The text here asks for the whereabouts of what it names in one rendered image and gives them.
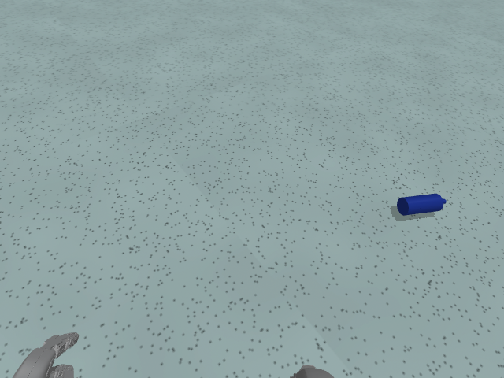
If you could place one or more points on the left robot hand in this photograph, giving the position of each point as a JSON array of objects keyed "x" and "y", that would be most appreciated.
[{"x": 38, "y": 364}]

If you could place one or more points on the bottle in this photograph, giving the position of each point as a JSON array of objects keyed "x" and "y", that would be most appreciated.
[{"x": 420, "y": 204}]

